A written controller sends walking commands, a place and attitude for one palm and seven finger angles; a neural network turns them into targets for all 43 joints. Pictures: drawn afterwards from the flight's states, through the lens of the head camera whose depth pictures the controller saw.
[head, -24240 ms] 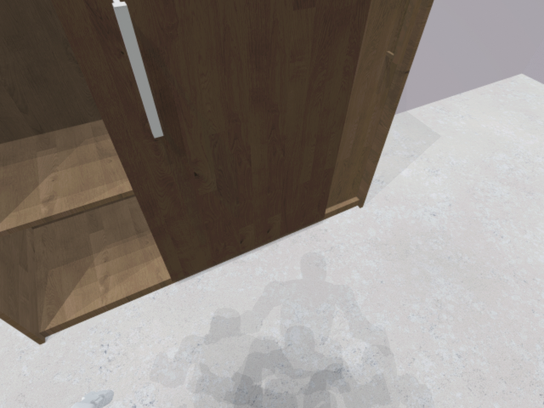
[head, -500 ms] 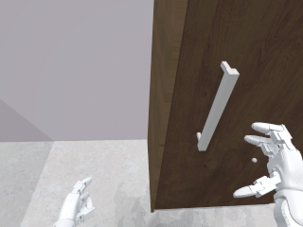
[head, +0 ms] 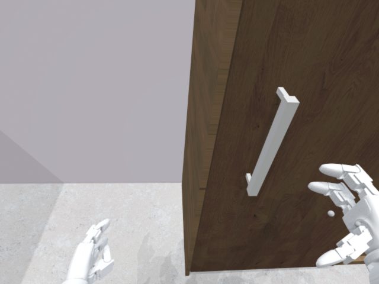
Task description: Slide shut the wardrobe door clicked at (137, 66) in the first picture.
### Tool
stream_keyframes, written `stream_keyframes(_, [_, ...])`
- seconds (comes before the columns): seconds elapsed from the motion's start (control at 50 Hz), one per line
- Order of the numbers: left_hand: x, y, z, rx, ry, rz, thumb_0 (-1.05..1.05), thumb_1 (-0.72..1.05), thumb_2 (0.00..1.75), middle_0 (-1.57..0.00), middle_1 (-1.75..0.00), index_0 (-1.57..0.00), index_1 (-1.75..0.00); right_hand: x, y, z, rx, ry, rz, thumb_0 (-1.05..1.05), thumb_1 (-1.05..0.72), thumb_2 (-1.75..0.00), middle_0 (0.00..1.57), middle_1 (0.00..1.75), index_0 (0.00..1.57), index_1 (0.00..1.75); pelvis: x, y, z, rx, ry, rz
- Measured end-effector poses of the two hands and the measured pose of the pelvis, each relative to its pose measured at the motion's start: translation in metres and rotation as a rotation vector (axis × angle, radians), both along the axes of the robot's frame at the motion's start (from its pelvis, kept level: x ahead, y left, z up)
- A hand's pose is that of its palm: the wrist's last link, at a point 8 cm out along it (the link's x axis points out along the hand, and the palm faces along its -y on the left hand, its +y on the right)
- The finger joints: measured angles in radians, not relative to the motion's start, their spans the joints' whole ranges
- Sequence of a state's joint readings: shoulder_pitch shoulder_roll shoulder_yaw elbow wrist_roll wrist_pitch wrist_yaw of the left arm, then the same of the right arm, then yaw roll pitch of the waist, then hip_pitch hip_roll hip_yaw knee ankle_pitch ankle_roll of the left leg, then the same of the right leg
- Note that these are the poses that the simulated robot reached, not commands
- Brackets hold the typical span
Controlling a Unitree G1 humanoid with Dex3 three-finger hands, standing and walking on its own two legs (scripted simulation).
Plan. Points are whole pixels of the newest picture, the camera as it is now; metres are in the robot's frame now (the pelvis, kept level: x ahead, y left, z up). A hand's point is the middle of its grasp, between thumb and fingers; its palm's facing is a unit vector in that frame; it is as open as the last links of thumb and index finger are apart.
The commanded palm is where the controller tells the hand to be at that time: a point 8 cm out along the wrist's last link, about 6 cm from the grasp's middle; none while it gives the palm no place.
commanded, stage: draw the hand back to the body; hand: right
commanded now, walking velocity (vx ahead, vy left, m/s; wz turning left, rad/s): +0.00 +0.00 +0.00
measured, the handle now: (264, 148) +0.37 -0.16 +0.14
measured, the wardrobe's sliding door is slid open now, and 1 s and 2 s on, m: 0.00 0.00 0.00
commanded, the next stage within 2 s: step back with the hand held close in 1.28 s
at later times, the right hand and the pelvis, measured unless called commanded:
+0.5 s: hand (351, 223) +0.20 -0.25 +0.15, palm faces +0.38 +0.86 -0.34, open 12.8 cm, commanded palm +0.15 -0.29 +0.17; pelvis +0.00 -0.01 +0.01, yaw +0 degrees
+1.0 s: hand (372, 212) +0.20 -0.28 +0.16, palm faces +0.45 +0.82 -0.36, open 8.0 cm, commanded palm +0.16 -0.32 +0.18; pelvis +0.01 -0.02 +0.01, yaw +1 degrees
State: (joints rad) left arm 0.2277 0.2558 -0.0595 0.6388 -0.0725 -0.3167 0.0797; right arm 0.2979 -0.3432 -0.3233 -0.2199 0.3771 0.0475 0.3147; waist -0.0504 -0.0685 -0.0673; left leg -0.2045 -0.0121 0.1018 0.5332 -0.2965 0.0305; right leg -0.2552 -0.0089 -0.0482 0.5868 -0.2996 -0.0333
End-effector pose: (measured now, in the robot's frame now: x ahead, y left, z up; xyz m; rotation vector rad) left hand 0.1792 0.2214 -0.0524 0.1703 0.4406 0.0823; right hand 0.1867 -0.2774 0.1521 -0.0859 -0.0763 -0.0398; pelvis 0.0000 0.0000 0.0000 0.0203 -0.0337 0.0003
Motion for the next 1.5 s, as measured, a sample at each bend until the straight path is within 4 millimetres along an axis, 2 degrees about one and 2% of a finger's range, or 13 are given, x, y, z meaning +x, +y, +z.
stream_keyframes(0.12, [0.004,0.002,0.005,0.013,-0.015,-0.007,0.01,0.9,0.9,-0.2,-0.3,-0.2,-0.3,-0.012,-0.002,-0.007,0.004,0.043,-0.021,-0.01,0.55,-0.2,0.26,1.15,0.25,1.15,0.0,0.0,0.0,0.002,-0.006,-0.004])
stream_keyframes(0.22, [0.006,0.0,0.006,0.025,-0.019,-0.023,0.01,0.9,0.9,-0.2,-0.3,-0.2,-0.3,-0.018,-0.004,-0.001,-0.011,0.02,-0.03,-0.01,0.52,-0.21,0.26,1.13,0.25,1.13,-0.002,0.0,0.0,0.004,-0.017,-0.013])
stream_keyframes(0.3, [0.006,-0.004,0.005,0.035,0.016,-0.04,0.01,0.9,0.9,-0.2,-0.3,-0.2,-0.3,-0.022,-0.012,0.009,-0.168,-0.027,-0.206,-0.01,0.44,-0.25,0.26,1.08,0.25,1.09,-0.004,0.0,0.003,0.008,-0.025,-0.007])
stream_keyframes(0.44, [-0.002,-0.009,-0.007,0.029,0.129,-0.035,0.01,0.9,0.9,-0.2,-0.3,-0.2,-0.3,-0.032,-0.013,0.007,-0.254,-0.036,-0.334,-0.01,0.23,-0.35,0.25,0.96,0.24,0.96,-0.001,-0.004,0.007,0.004,-0.033,0.004])
stream_keyframes(0.58, [-0.005,-0.013,-0.016,0.023,0.199,-0.019,0.01,0.9,0.9,-0.2,-0.3,-0.2,-0.3,-0.028,-0.02,0.015,-0.303,-0.062,-0.362,-0.01,-0.01,-0.47,0.24,0.82,0.24,0.82,0.007,-0.01,0.009,-0.001,-0.045,0.009])
stream_keyframes(0.78, [0.003,-0.014,-0.012,0.018,0.201,0.005,0.01,0.91,0.9,-0.2,-0.3,-0.2,-0.3,-0.021,-0.032,0.022,-0.325,-0.077,-0.374,0.0,-0.37,-0.64,0.23,0.61,0.23,0.61,0.014,-0.016,0.01,-0.001,-0.049,0.021])
stream_keyframes(1.04, [0.01,-0.017,-0.007,0.029,0.198,-0.004,0.01,0.91,0.9,-0.2,-0.3,-0.2,-0.3,-0.026,-0.042,0.027,-0.322,-0.095,-0.415,0.01,-0.79,-0.85,0.22,0.36,0.21,0.36,0.013,-0.019,0.01,0.001,-0.056,0.019])
stream_keyframes(1.18, [0.006,-0.019,-0.008,0.025,0.208,-0.007,0.01,0.91,0.9,-0.2,-0.3,-0.2,-0.3,-0.029,-0.04,0.026,-0.316,-0.093,-0.41,0.01,-0.87,-0.89,0.21,0.31,0.21,0.32,0.011,-0.018,0.011,0.001,-0.059,0.018])
stream_keyframes(1.42, [-0.004,-0.016,-0.01,0.02,0.216,0.0,0.01,0.91,0.9,-0.2,-0.3,-0.2,-0.3,-0.035,-0.037,0.028,-0.319,-0.1,-0.41,0.02,-0.89,-0.9,0.21,0.3,0.21,0.3,0.005,-0.016,0.011,0.001,-0.068,0.017])
stream_keyframes(1.5, [-0.008,-0.014,-0.01,0.037,0.237,0.0,0.01,0.91,0.9,-0.2,-0.3,-0.2,-0.3,-0.03,-0.043,0.042,-0.37,-0.164,-0.411,0.02,-0.89,-0.9,0.22,0.3,0.21,0.3,0.0,-0.015,0.011,0.011,-0.038,0.024])
